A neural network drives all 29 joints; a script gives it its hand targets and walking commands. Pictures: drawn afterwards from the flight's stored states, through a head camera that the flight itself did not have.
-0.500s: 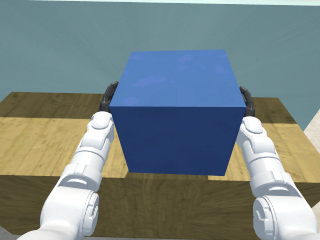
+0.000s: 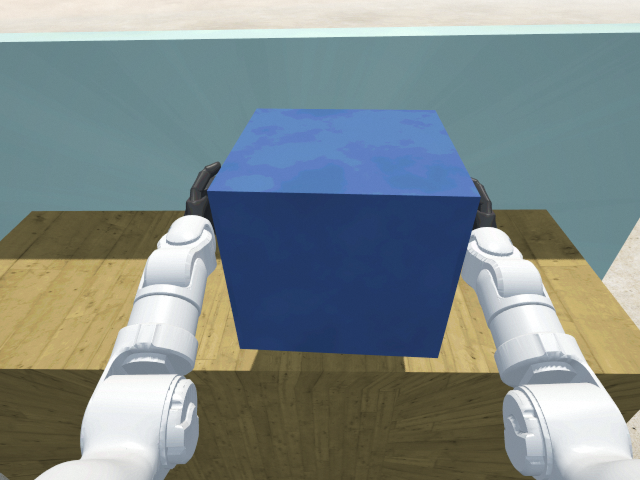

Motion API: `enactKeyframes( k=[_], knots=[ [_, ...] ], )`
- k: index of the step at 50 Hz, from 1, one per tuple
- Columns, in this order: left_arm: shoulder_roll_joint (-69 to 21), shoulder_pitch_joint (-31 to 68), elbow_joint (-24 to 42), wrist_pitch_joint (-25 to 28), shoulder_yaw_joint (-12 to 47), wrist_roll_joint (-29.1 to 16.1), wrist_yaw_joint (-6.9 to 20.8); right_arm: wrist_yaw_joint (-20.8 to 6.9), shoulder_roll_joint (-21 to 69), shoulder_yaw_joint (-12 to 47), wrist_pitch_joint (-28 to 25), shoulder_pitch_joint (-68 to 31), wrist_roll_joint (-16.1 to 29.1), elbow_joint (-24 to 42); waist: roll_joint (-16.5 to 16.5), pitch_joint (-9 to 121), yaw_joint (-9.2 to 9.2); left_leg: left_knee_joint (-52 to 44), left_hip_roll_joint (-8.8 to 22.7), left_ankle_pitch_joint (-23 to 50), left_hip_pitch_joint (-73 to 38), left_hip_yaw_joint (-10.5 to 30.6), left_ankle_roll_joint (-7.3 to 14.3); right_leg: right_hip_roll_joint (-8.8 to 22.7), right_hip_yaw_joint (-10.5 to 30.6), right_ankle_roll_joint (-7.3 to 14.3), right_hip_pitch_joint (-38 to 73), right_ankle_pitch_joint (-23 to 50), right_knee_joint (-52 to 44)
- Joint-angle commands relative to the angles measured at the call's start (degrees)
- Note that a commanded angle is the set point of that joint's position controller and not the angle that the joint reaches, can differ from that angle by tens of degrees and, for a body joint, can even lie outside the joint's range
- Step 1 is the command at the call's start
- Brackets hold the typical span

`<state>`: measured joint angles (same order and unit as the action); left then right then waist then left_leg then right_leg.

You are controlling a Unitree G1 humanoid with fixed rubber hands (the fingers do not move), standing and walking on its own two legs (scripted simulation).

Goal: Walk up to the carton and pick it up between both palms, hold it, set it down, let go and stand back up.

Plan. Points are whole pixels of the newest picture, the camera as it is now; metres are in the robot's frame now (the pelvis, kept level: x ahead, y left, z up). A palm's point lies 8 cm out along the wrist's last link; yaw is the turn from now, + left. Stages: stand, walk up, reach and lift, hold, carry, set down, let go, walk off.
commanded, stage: reach and lift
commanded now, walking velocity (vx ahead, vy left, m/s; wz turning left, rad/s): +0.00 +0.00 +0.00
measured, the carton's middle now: (341, 225) +0.42 -0.02 +0.15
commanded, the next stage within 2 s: hold in 0.64 s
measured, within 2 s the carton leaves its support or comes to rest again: neither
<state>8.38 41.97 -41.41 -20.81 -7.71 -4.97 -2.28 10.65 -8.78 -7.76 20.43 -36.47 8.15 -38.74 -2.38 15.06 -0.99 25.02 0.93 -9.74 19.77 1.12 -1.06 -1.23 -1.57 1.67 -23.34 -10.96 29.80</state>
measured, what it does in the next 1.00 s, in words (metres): stands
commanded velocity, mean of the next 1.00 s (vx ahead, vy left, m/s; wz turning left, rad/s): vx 0.00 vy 0.00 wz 0.00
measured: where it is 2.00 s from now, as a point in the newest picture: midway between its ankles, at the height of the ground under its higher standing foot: outside the picture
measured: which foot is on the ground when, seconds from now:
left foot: down 0.00-1.00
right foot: down 0.00-1.00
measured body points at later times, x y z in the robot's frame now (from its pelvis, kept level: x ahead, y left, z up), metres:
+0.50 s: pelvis +0.00 +0.00 +0.00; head -0.07 +0.00 +0.45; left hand +0.40 +0.17 +0.19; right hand +0.39 -0.19 +0.17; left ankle +0.03 +0.16 -0.74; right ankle +0.05 -0.08 -0.74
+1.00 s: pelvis +0.00 +0.00 +0.00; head -0.07 +0.00 +0.44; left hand +0.39 +0.17 +0.20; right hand +0.38 -0.19 +0.18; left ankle +0.03 +0.16 -0.74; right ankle +0.05 -0.08 -0.74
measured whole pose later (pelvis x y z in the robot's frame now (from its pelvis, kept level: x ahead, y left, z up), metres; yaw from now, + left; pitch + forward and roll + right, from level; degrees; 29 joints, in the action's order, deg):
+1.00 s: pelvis +0.00 +0.00 +0.00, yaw +0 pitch +3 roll +2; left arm 8.5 42.1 -33.2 -31.8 -11.5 -2.5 -1.7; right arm 11.1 -8.8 -7.4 28.2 -40.2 8.9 -36.1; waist -2.3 13.7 -1.0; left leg 24.7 0.9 -9.5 18.2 1.2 -1.1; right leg -1.2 -1.6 2.2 -21.8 -10.9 29.7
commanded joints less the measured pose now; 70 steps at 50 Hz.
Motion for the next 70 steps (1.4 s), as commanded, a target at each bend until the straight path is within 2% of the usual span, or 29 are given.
enactKeyframes(
  k=[1, 6, 9, 11, 14, 15, 17, 18, 19, 23, 25, 29, 31, 36, 41, 43, 44, 46, 48, 49, 52, 53, 54, 57, 62, 65, 66, 67, 70],
  knots=[
    [-33.16, 41.84, 20.49, -2.53, 5.69, 5.44, 9.33, -10.88, 41.3, 26.58, -2.79, -63.39, 9.5, 24.75, -0.7, 16.53, 7.65, -7.89, -5.09, 5.62, -5.13, -1.31, 4.02, 1.07, 3.56, -3.44, 28.32, 9.28, -10.83],
    [-33.42, 46.74, 18.39, -3.13, 5.32, 5.43, 10.07, -11.76, 40.64, 23.75, -2.5, -65.38, 8.77, 20.86, 1.01, 13.93, 6.92, -8.6, -4.15, 3.15, -5.48, -1.04, 4.06, 0.43, 4.03, -2.28, 23.96, 1.76, -11.39],
    [-35.6, 48.81, 26.5, -2.49, 9.23, 2.47, 8.46, -12.42, 42.61, 27.07, -3.0, -66.23, 10.96, 26.23, 2.46, 21.57, 7.39, -7.28, -4.33, 9.12, -7.96, -0.51, 3.27, -0.34, 2.86, -2.28, 26.77, 8.56, -10.16],
    [-34.28, 47.48, 18.95, -2.83, 6.68, 3.84, 9.33, -11.73, 41.47, 24.17, -2.34, -65.86, 9.26, 22.17, 0.56, 17.05, 6.46, -7.85, -4.09, 5.31, -7.7, -0.87, 3.64, 0.05, 3.26, -2.42, 25.16, 6.37, -11.12],
    [-36.03, 49.36, 23.87, -2.73, 9.45, 1.77, 8.17, -12.11, 43.0, 26.42, -3.2, -68.71, 11.05, 27.22, 3.08, 22.35, 7.16, -6.78, -4.31, 8.52, -7.21, -0.83, 3.23, -0.18, 3.59, -2.43, 26.11, 8.59, -9.77],
    [-35.99, 49.48, 25.76, -2.46, 9.65, 1.96, 7.96, -11.96, 43.61, 27.13, -3.32, -69.3, 11.67, 29.49, 1.14, 24.15, 7.34, -6.44, -4.07, 9.45, -8.74, -0.64, 3.22, -0.49, 3.31, -2.46, 26.81, 10.23, -9.87],
    [-35.04, 47.72, 20.69, -3.37, 7.87, 3.11, 7.9, -11.96, 42.14, 26.14, -2.49, -68.44, 10.85, 25.85, 1.11, 18.94, 8.11, -7.21, -4.16, 6.29, -7.37, -1.09, 3.47, -0.45, 3.51, -2.31, 24.86, 6.63, -10.65],
    [-36.46, 48.17, 21.06, -3.33, 9.42, 2.33, 8.03, -12.19, 41.72, 25.31, -2.59, -68.86, 10.59, 26.4, 1.86, 20.13, 6.7, -7.11, -3.85, 6.33, -7.98, -0.73, 3.17, -0.63, 3.1, -2.09, 24.62, 6.69, -10.35],
    [-34.98, 48.31, 22.41, -3.53, 8.11, 2.18, 7.79, -12.3, 42.04, 25.33, -2.43, -67.79, 10.42, 26.05, 1.58, 20.22, 7.61, -7.25, -3.78, 7.12, -7.79, -0.68, 3.22, -0.57, 3.17, -2.04, 25.58, 7.33, -10.45],
    [-34.08, 49.6, 26.14, -3.92, 9.26, 2.05, 7.92, -11.66, 41.28, 25.62, -1.23, -65.27, 11.25, 24.14, 2.38, 20.23, 6.01, -6.83, -4.13, 8.34, -8.74, -0.6, 2.91, -0.23, 3.3, -2.59, 26.0, 9.66, -10.56],
    [-32.96, 49.55, 22.51, -4.59, 7.24, 3.42, 8.46, -11.64, 41.26, 24.86, -0.5, -63.94, 10.57, 20.71, 1.93, 16.77, 5.96, -7.31, -4.03, 5.78, -7.25, -1.04, 3.43, 0.38, 4.2, -2.73, 24.85, 5.73, -11.07],
    [-35.36, 47.9, 26.06, -5.5, 9.79, 2.07, 8.07, -11.6, 39.82, 25.45, -0.73, -65.86, 12.49, 26.36, 2.81, 20.33, 5.27, -6.75, -3.95, 9.58, -9.68, 0.15, 2.13, -1.2, 2.83, -2.15, 26.18, 10.23, -10.93],
    [-35.48, 46.59, 28.36, -5.85, 9.84, 1.76, 7.71, -11.64, 41.79, 27.49, -0.84, -67.04, 13.53, 30.74, 2.11, 23.35, 6.88, -6.02, -4.27, 11.37, -9.73, -0.31, 2.68, -0.96, 3.37, -2.33, 27.82, 12.74, -10.38],
    [-35.64, 46.93, 30.63, -6.76, 10.01, 1.21, 7.25, -11.23, 41.3, 28.09, 0.76, -66.01, 14.12, 31.99, 1.67, 24.61, 6.31, -5.36, -4.41, 13.01, -10.12, -0.15, 2.48, -1.24, 3.59, -2.66, 28.42, 15.03, -10.4],
    [-35.03, 42.8, 27.35, -9.74, 8.52, 3.94, 8.08, -11.32, 36.84, 25.1, 2.67, -62.39, 12.58, 25.34, 3.75, 18.75, 5.24, -6.89, -3.74, 9.35, -9.77, -0.13, 2.34, -1.35, 3.49, -1.95, 25.81, 10.07, -11.29],
    [-34.06, 43.27, 26.77, -10.37, 7.62, 4.17, 8.58, -11.43, 36.95, 24.5, 3.34, -61.33, 12.51, 23.38, 1.65, 15.21, 4.84, -7.69, -3.78, 7.38, -9.05, -0.19, 2.67, -1.08, 3.62, -2.01, 26.63, 8.33, -12.13],
    [-33.85, 44.0, 28.78, -10.14, 8.04, 3.8, 8.54, -11.26, 38.89, 26.05, 2.55, -63.64, 13.24, 28.45, 1.27, 19.14, 5.47, -7.26, -4.01, 8.75, -9.21, -0.35, 2.99, -1.24, 3.82, -2.17, 27.86, 10.46, -11.27],
    [-34.28, 45.35, 29.96, -10.65, 8.77, 4.06, 8.45, -11.38, 38.01, 25.83, 3.16, -63.25, 13.35, 26.61, 4.5, 18.55, 5.53, -6.99, -4.32, 8.99, -8.93, -0.47, 2.23, -1.16, 3.92, -1.82, 27.66, 10.16, -11.28],
    [-37.09, 45.89, 35.37, -10.29, 12.95, 1.08, 8.09, -11.13, 38.93, 27.22, 2.77, -65.09, 14.62, 32.24, 2.96, 24.07, 4.22, -5.63, -4.16, 14.35, -11.16, 0.56, 2.01, -1.78, 3.47, -2.04, 28.8, 15.95, -10.58],
    [-37.2, 45.62, 35.2, -10.35, 12.55, 0.97, 7.9, -10.97, 39.73, 28.36, 2.46, -67.44, 15.35, 36.27, 2.33, 25.05, 5.2, -5.47, -4.27, 13.59, -10.36, 0.63, 2.26, -1.71, 3.84, -2.17, 29.13, 15.65, -10.61],
    [-38.33, 44.04, 38.73, -11.16, 14.32, 0.15, 7.34, -10.61, 39.09, 29.72, 3.18, -66.2, 16.66, 39.73, 3.56, 28.16, 5.27, -4.18, -4.17, 17.73, -12.37, 0.65, 1.76, -2.26, 3.97, -1.82, 29.75, 20.48, -9.75],
    [-37.17, 44.31, 33.63, -11.9, 12.38, 1.07, 7.48, -10.77, 38.03, 28.02, 4.08, -66.27, 15.89, 35.86, 3.31, 23.02, 4.89, -5.13, -4.28, 13.66, -10.85, 0.57, 1.85, -2.07, 4.31, -1.82, 27.99, 16.73, -10.76],
    [-37.11, 42.4, 37.66, -11.87, 12.79, 0.89, 7.52, -10.47, 38.36, 29.16, 4.5, -63.81, 16.13, 37.83, 2.78, 25.35, 4.95, -4.71, -4.45, 16.3, -10.6, 0.29, 2.0, -1.9, 4.26, -2.3, 30.91, 20.86, -9.99],
    [-33.35, 39.44, 31.19, -13.92, 7.85, 4.5, 8.27, -10.4, 36.41, 27.49, 6.14, -62.38, 14.72, 32.49, 0.55, 17.28, 5.61, -6.7, -4.61, 9.48, -7.84, -0.03, 3.02, -1.33, 4.66, -2.61, 29.21, 13.39, -11.6],
    [-34.93, 40.82, 28.71, -15.45, 7.5, 5.85, 9.68, -11.14, 34.4, 23.11, 7.02, -61.21, 12.41, 24.61, 2.3, 11.76, 3.67, -9.28, -3.88, 2.14, -6.39, -0.04, 2.89, -0.98, 3.95, -1.59, 25.79, 3.86, -12.65],
    [-35.23, 43.22, 31.97, -15.0, 9.5, 5.08, 9.61, -11.42, 36.47, 23.84, 5.96, -64.97, 13.1, 29.13, 2.54, 16.09, 4.44, -8.73, -3.64, 4.14, -6.99, 0.46, 2.98, -1.07, 3.89, -1.44, 26.62, 5.38, -11.66],
    [-35.01, 43.07, 28.92, -15.13, 8.87, 4.8, 9.55, -11.39, 36.53, 24.87, 5.81, -68.18, 12.83, 31.5, 0.16, 14.36, 5.24, -8.85, -3.57, 2.9, -5.86, 0.5, 3.68, -0.97, 4.51, -1.69, 26.18, 4.16, -12.14],
    [-35.13, 43.95, 28.49, -15.0, 9.39, 4.49, 9.75, -11.28, 36.72, 24.05, 5.8, -67.29, 12.14, 29.89, 0.57, 14.53, 3.45, -8.98, -3.7, 2.25, -6.31, 0.45, 3.43, -0.82, 4.22, -1.58, 26.46, 4.03, -12.51],
    [-36.24, 46.75, 28.63, -14.43, 10.31, 3.42, 9.08, -11.94, 37.64, 23.79, 4.8, -71.25, 12.3, 32.12, 0.38, 16.95, 4.57, -8.95, -3.68, -0.07, -5.15, 0.44, 3.67, -0.83, 4.37, -1.67, 25.3, 0.75, -12.32]
  ],
)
